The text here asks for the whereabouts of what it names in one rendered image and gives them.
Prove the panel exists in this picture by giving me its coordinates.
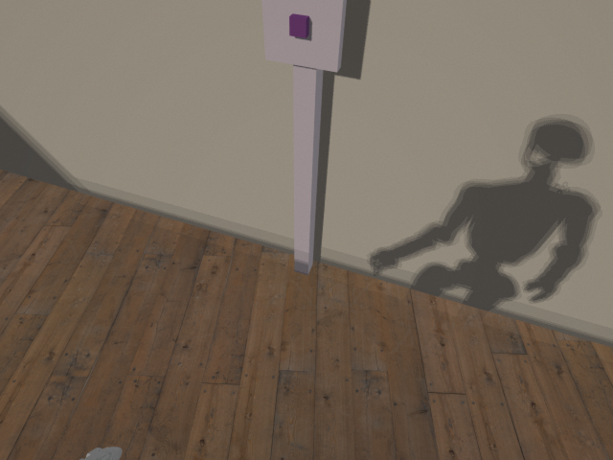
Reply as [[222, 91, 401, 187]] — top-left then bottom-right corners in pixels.
[[261, 0, 347, 275]]

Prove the button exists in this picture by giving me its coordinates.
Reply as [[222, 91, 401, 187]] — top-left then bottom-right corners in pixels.
[[289, 13, 309, 38]]

